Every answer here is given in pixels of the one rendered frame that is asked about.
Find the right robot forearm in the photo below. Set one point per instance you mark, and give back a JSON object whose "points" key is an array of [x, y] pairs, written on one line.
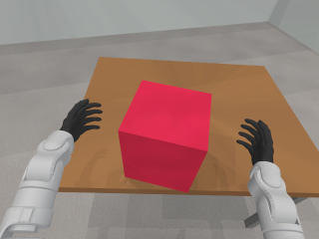
{"points": [[276, 210]]}

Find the carton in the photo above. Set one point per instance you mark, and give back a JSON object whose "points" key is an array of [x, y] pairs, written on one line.
{"points": [[164, 135]]}

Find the right robot hand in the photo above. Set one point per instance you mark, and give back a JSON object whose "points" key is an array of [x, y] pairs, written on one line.
{"points": [[262, 143]]}

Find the left robot forearm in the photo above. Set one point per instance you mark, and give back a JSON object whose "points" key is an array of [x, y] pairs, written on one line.
{"points": [[33, 203]]}

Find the left robot hand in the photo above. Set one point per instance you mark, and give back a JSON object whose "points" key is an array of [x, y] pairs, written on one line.
{"points": [[76, 119]]}

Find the table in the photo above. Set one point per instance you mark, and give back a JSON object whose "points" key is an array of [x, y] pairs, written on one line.
{"points": [[238, 92]]}

